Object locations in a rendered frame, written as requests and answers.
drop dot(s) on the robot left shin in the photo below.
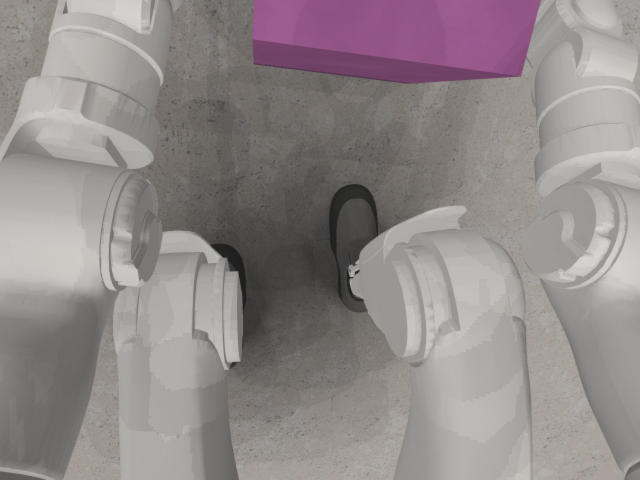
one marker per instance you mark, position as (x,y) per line
(126,305)

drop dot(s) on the robot right forearm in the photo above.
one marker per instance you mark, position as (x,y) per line
(583,89)

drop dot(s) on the robot left upper arm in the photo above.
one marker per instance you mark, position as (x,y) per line
(73,235)

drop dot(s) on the right robot thigh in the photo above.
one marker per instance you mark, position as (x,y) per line
(442,299)

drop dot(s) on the robot right upper arm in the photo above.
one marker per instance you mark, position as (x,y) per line
(583,242)

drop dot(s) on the carton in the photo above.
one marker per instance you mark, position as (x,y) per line
(403,41)

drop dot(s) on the robot left forearm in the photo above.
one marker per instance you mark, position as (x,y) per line
(96,98)

